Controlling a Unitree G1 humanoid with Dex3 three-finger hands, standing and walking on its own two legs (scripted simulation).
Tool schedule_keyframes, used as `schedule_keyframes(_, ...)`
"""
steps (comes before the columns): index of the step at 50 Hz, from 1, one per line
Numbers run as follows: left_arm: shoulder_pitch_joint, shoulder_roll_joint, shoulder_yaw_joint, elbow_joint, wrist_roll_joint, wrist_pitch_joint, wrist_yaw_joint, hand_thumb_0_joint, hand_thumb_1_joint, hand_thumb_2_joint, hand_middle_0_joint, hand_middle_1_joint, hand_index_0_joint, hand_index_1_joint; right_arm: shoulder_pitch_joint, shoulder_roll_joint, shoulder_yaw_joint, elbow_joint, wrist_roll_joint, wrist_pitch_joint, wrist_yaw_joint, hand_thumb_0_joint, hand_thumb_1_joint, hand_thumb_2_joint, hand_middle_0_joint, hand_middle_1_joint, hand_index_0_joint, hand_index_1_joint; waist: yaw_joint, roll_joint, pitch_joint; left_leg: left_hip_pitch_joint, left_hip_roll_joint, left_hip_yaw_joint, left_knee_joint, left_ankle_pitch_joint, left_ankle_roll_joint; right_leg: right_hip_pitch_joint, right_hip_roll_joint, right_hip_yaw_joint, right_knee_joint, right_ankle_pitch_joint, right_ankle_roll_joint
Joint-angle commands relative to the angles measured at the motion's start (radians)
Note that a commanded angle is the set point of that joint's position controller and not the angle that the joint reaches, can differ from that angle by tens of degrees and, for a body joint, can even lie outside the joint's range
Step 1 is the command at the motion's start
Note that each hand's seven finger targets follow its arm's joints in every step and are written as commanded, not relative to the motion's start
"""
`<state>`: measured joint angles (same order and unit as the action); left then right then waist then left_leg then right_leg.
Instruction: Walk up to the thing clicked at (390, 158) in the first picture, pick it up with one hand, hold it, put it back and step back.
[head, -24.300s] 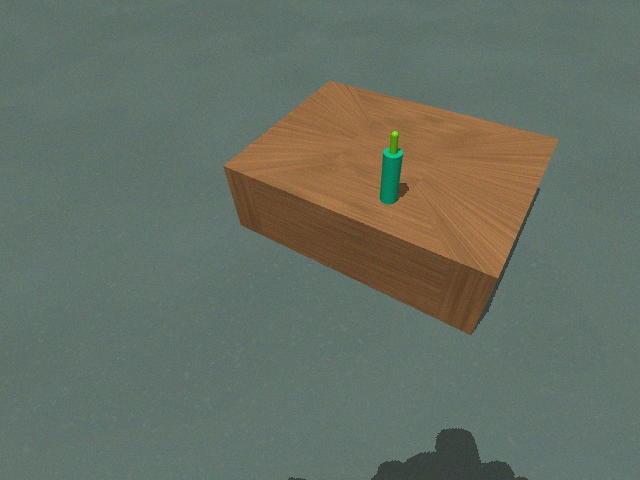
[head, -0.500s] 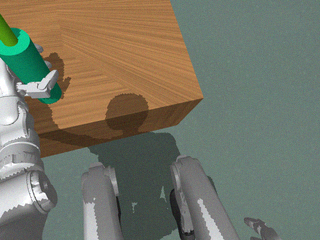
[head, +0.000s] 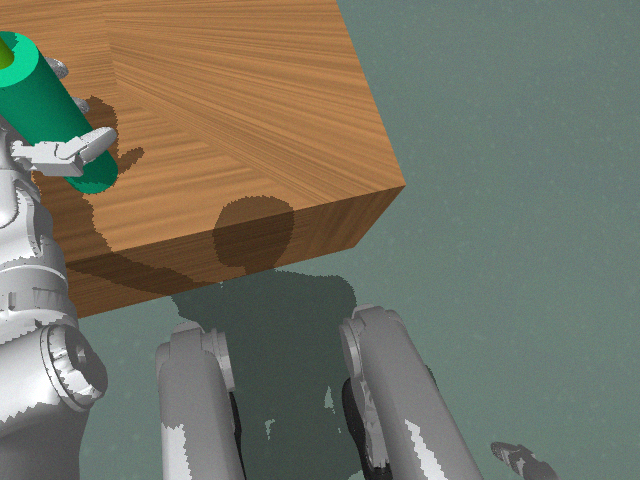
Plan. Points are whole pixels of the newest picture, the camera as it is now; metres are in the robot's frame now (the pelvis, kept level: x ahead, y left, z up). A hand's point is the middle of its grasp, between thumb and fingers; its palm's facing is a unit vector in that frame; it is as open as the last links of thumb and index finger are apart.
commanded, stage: open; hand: left
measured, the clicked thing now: (37, 105) +0.53 +0.27 +0.03
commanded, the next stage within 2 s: withdraw in 0.32 s
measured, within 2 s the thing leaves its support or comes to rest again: rests again in 0.36 s
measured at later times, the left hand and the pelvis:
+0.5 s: hand (43, 111) +0.53 +0.27 +0.01, palm faces +0.24 -0.97 -0.01, open 13.4 cm; pelvis +0.00 +0.00 +0.00, yaw +0 degrees
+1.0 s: hand out of the picture +0.52 +0.34 +0.12, palm faces +0.24 -0.95 -0.18, open 16.7 cm; pelvis +0.01 +0.01 +0.09, yaw +2 degrees
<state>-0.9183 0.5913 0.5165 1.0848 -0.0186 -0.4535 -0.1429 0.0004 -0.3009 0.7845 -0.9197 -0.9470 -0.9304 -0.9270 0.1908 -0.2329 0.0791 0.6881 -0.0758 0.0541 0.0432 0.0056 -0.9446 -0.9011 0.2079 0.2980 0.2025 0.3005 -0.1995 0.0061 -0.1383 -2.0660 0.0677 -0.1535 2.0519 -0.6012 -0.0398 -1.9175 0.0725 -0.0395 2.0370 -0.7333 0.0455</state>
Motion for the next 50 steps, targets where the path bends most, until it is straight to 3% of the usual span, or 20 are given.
schedule_keyframes(1,-0.501,0.287,-0.002,-0.251,-0.033,-0.101,0.005,0.0,-0.32,0.531,-0.822,-0.745,-0.837,-0.733,0.157,-0.225,-0.074,-0.029,0.0,-0.005,-0.02,0.0,-0.929,-0.899,0.201,0.301,0.201,0.301,0.005,0.323,-0.663,0.652,-0.001,0.053,-0.232,0.092,0.051,0.172,-0.001,-0.062,-0.25,0.196,-0.089)
schedule_keyframes(2,-0.491,0.264,-0.008,-0.227,-0.036,-0.093,0.002,0.0,-0.351,0.503,-0.795,-0.715,-0.811,-0.703,0.167,-0.231,-0.079,-0.026,-0.001,-0.005,-0.021,0.0,-0.927,-0.898,0.202,0.301,0.201,0.301,-0.007,0.306,-0.64,0.641,0.0,0.052,-0.228,0.08,0.053,0.158,-0.002,-0.063,-0.259,0.191,-0.087)
schedule_keyframes(6,-0.4,0.211,-0.042,-0.106,-0.035,-0.057,-0.017,0.0,-0.34,0.436,-0.733,-0.647,-0.754,-0.628,0.159,-0.232,-0.078,-0.033,0.004,-0.002,-0.025,0.0,-0.904,-0.892,0.202,0.301,0.201,0.301,-0.002,0.243,-0.545,0.57,-0.004,0.054,-0.233,0.028,0.055,0.139,0.001,-0.066,-0.27,0.154,-0.089)
schedule_keyframes(13,-0.424,0.251,-0.001,-0.159,-0.057,-0.055,-0.03,0.0,-0.326,0.374,-0.641,-0.542,-0.658,-0.525,0.179,-0.235,-0.082,-0.053,0.011,0.003,-0.023,0.0,-0.896,-0.891,0.202,0.301,0.201,0.301,0.027,0.181,-0.656,0.553,-0.009,0.073,-0.191,0.125,0.067,0.235,0.006,-0.061,-0.262,0.232,-0.078)
schedule_keyframes(17,-0.469,0.289,0.012,-0.228,-0.051,-0.066,-0.021,0.0,-0.311,0.312,-0.573,-0.452,-0.584,-0.439,0.177,-0.23,-0.081,-0.047,0.006,0.005,-0.024,0.0,-0.903,-0.893,0.202,0.301,0.201,0.301,0.042,0.226,-0.706,0.583,-0.005,0.079,-0.186,0.147,0.065,0.257,0.006,-0.053,-0.253,0.248,-0.076)
schedule_keyframes(22,-0.463,0.239,-0.025,-0.231,-0.037,-0.062,-0.017,0.0,-0.365,0.254,-0.409,-0.343,-0.421,-0.329,0.177,-0.232,-0.087,-0.033,0.0,0.009,-0.024,0.0,-0.901,-0.894,0.202,0.301,0.202,0.301,0.032,0.286,-0.674,0.647,0.002,0.059,-0.212,0.138,0.052,0.176,0.001,-0.064,-0.233,0.224,-0.089)
schedule_keyframes(25,-0.47,0.29,0.003,-0.263,-0.041,-0.061,-0.016,0.0,-0.365,0.21,-0.322,-0.263,-0.333,-0.25,0.169,-0.233,-0.086,-0.041,0.0,0.012,-0.03,0.0,-0.893,-0.894,0.202,0.301,0.202,0.301,0.042,0.262,-0.69,0.623,-0.001,0.072,-0.194,0.154,0.06,0.222,0.003,-0.058,-0.247,0.246,-0.082)
schedule_keyframes(29,-0.462,0.407,0.083,-0.338,-0.056,-0.044,-0.014,0.0,-0.405,0.19,-0.292,-0.239,-0.302,-0.228,0.164,-0.232,-0.077,-0.06,0.009,0.019,-0.035,0.0,-0.903,-0.896,0.203,0.301,0.202,0.301,0.084,0.271,-0.773,0.666,-0.002,0.08,-0.214,0.197,0.066,0.317,0.002,-0.045,-0.271,0.277,-0.077)
schedule_keyframes(30,-0.477,0.437,0.097,-0.362,-0.054,-0.037,-0.013,0.0,-0.403,0.188,-0.296,-0.243,-0.307,-0.23,0.168,-0.232,-0.076,-0.063,0.011,0.022,-0.038,0.0,-0.906,-0.897,0.203,0.301,0.202,0.301,0.078,0.267,-0.805,0.674,0.0,0.079,-0.218,0.2,0.068,0.341,0.003,-0.042,-0.284,0.281,-0.074)
schedule_keyframes(31,-0.491,0.422,0.086,-0.379,-0.055,-0.032,-0.018,0.0,-0.384,0.208,-0.291,-0.246,-0.301,-0.235,0.173,-0.227,-0.078,-0.064,0.013,0.024,-0.04,0.0,-0.902,-0.897,0.202,0.301,0.202,0.301,0.066,0.271,-0.817,0.694,0.001,0.079,-0.224,0.216,0.069,0.362,0.001,-0.04,-0.293,0.299,-0.071)
schedule_keyframes(32,-0.468,0.448,0.098,-0.382,-0.051,-0.02,-0.018,0.0,-0.4,0.201,-0.288,-0.244,-0.298,-0.233,0.17,-0.228,-0.079,-0.071,0.016,0.025,-0.043,0.0,-0.906,-0.898,0.203,0.301,0.202,0.301,0.074,0.267,-0.821,0.692,-0.001,0.081,-0.244,0.2,0.071,0.387,0.003,-0.033,-0.319,0.286,-0.07)
schedule_keyframes(34,-0.498,0.463,0.077,-0.396,-0.049,0.003,-0.027,0.0,-0.401,0.173,-0.262,-0.215,-0.274,-0.202,0.163,-0.225,-0.079,-0.073,0.023,0.022,-0.05,0.0,-0.909,-0.898,0.203,0.301,0.202,0.301,0.056,0.263,-0.799,0.691,0.001,0.08,-0.274,0.157,0.074,0.411,0.002,-0.018,-0.367,0.255,-0.067)
schedule_keyframes(37,-0.45,0.411,0.04,-0.317,-0.047,0.051,-0.053,0.0,-0.405,0.115,-0.213,-0.156,-0.226,-0.14,0.166,-0.226,-0.081,-0.067,0.036,0.012,-0.058,0.0,-0.907,-0.898,0.203,0.301,0.202,0.301,0.03,0.254,-0.72,0.733,0.007,0.061,-0.332,0.13,0.07,0.378,0.001,-0.035,-0.394,0.233,-0.073)
schedule_keyframes(38,-0.461,0.43,0.037,-0.331,-0.046,0.062,-0.066,0.0,-0.42,0.106,-0.199,-0.15,-0.214,-0.132,0.172,-0.232,-0.083,-0.064,0.039,0.008,-0.06,0.0,-0.904,-0.897,0.202,0.301,0.202,0.301,0.028,0.264,-0.691,0.738,0.007,0.055,-0.351,0.11,0.068,0.366,-0.001,-0.038,-0.406,0.215,-0.075)
schedule_keyframes(40,-0.432,0.381,-0.008,-0.286,-0.049,0.097,-0.094,0.0,-0.443,0.062,-0.168,-0.117,-0.189,-0.093,0.174,-0.233,-0.087,-0.066,0.046,0.0,-0.062,0.0,-0.895,-0.894,0.202,0.301,0.202,0.301,0.018,0.249,-0.64,0.765,0.009,0.048,-0.385,0.101,0.067,0.367,-0.003,-0.04,-0.441,0.21,-0.077)
schedule_keyframes(43,-0.33,0.317,-0.035,-0.19,-0.064,0.147,-0.118,0.0,-0.484,0.0,-0.097,-0.056,-0.125,-0.024,0.181,-0.231,-0.083,-0.073,0.057,-0.011,-0.062,0.0,-0.882,-0.89,0.202,0.301,0.202,0.301,0.026,0.212,-0.525,0.765,0.011,0.039,-0.428,0.093,0.066,0.377,-0.007,-0.042,-0.482,0.208,-0.079)
schedule_keyframes(45,-0.312,0.278,-0.058,-0.197,-0.078,0.164,-0.135,0.0,-0.418,0.057,-0.006,-0.019,-0.013,-0.007,0.175,-0.237,-0.083,-0.083,0.065,-0.019,-0.058,0.0,-0.792,-0.865,0.2,0.303,0.201,0.303,0.029,0.237,-0.495,0.815,0.017,0.014,-0.465,0.102,0.056,0.336,-0.012,-0.051,-0.474,0.211,-0.087)
schedule_keyframes(46,-0.236,0.42,-0.047,-0.173,0.065,0.207,-0.075,0.0,-0.395,0.039,-0.033,-0.028,-0.041,-0.016,0.167,-0.247,-0.098,-0.086,0.055,0.011,-0.051,0.0,-0.815,-0.882,0.202,0.303,0.202,0.303,0.098,0.275,-0.544,0.909,0.008,0.024,-0.539,0.133,0.051,0.407,-0.016,-0.032,-0.536,0.216,-0.091)
schedule_keyframes(48,-0.284,0.372,-0.067,-0.224,0.055,0.248,-0.026,0.0,-0.395,0.041,-0.033,-0.029,-0.042,-0.016,0.178,-0.242,-0.103,-0.107,0.069,0.028,-0.045,0.0,-0.813,-0.881,0.201,0.303,0.202,0.303,0.064,0.243,-0.55,0.929,0.01,0.03,-0.571,0.129,0.055,0.474,-0.015,-0.026,-0.594,0.236,-0.085)
schedule_keyframes(50,-0.315,0.473,-0.018,-0.322,0.077,0.266,0.01,0.0,-0.429,0.049,-0.047,-0.044,-0.053,-0.034,0.189,-0.239,-0.107,-0.123,0.077,0.047,-0.044,0.0,-0.843,-0.89,0.201,0.303,0.202,0.303,0.088,0.237,-0.644,0.994,0.005,0.038,-0.617,0.154,0.057,0.606,-0.016,-0.018,-0.649,0.267,-0.076)
